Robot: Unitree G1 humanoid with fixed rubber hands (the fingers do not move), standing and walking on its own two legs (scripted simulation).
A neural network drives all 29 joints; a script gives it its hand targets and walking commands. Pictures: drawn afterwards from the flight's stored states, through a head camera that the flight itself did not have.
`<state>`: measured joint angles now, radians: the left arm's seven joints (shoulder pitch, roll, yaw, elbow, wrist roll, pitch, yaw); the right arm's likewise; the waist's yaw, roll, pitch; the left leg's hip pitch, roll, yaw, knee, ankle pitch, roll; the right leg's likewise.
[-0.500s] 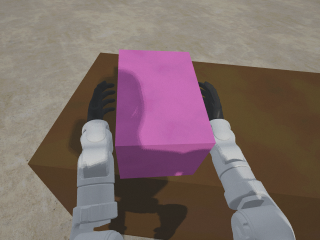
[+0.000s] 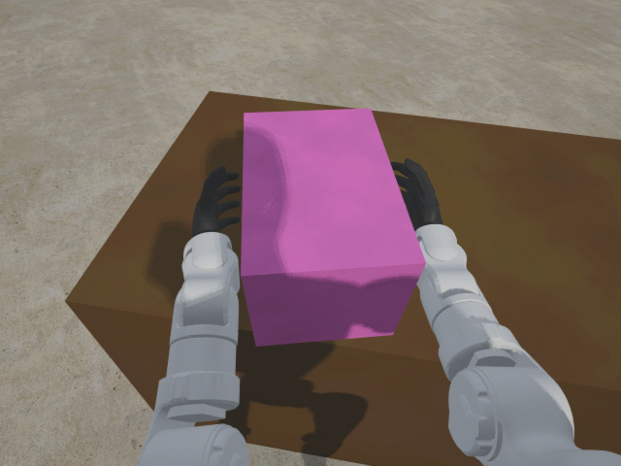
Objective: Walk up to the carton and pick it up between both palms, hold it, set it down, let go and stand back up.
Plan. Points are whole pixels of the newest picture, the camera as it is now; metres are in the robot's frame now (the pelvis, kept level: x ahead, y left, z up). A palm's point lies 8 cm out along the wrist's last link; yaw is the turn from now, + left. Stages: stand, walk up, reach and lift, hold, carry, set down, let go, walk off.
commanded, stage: set down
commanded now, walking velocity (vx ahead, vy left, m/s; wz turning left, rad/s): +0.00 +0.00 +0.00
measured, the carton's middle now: (316, 220) +0.42 +0.02 +0.09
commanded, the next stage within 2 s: none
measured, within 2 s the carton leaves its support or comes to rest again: rests again in 1.70 s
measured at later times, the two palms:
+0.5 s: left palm (225, 239) +0.38 +0.14 +0.09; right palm (423, 217) +0.43 -0.14 +0.10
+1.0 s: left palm (227, 246) +0.39 +0.14 +0.07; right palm (414, 219) +0.45 -0.13 +0.08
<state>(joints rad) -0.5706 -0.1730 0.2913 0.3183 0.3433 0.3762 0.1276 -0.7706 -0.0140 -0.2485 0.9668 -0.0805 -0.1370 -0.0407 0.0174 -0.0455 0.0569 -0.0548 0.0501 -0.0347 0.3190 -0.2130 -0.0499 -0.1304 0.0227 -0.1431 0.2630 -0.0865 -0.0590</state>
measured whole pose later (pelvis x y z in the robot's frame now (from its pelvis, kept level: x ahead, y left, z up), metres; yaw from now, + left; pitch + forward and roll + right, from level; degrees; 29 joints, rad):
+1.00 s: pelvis +0.01 -0.02 +0.00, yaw -1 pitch +7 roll +0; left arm -0.60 -0.23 0.42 0.50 0.35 0.20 0.17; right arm -0.90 -0.06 -0.38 1.20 -0.21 -0.21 0.03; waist 0.08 -0.01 -0.03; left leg -0.24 0.08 -0.02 0.32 -0.21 -0.07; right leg -0.33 0.05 -0.13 0.27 -0.08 -0.08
